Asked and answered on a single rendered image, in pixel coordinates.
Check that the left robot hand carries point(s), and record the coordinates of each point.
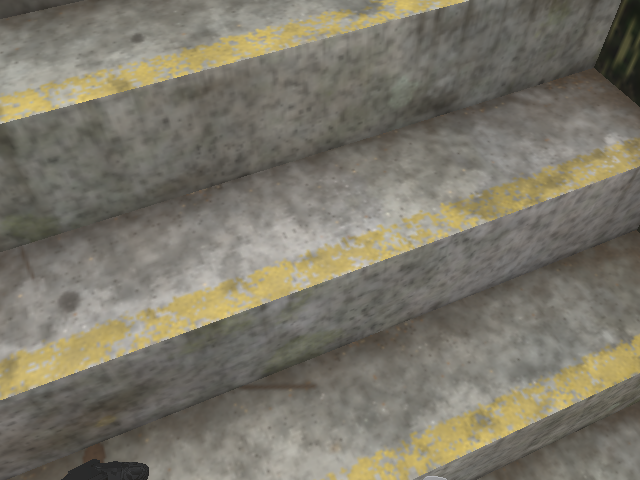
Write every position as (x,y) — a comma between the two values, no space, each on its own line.
(94,470)

